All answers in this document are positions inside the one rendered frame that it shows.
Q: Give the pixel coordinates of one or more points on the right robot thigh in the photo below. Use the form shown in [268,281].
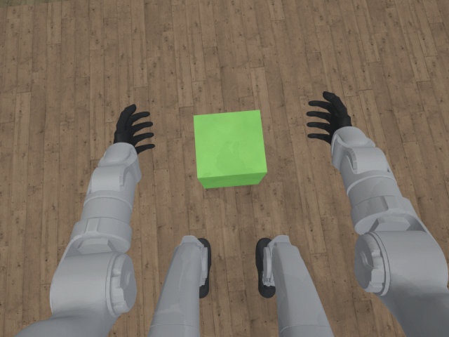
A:
[300,312]

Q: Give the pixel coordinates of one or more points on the robot right forearm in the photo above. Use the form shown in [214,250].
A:
[376,201]

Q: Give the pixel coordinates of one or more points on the robot right hand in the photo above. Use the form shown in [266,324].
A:
[337,117]

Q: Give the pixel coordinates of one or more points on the right robot upper arm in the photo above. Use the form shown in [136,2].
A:
[407,272]

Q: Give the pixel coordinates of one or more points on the robot right foot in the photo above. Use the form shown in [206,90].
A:
[266,291]

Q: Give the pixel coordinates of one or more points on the carton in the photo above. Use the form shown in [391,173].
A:
[229,149]

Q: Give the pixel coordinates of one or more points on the left robot upper arm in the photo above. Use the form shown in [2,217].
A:
[90,291]

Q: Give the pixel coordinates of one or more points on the robot left hand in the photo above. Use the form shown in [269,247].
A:
[125,131]

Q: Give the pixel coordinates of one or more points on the robot left forearm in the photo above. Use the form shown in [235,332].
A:
[105,219]

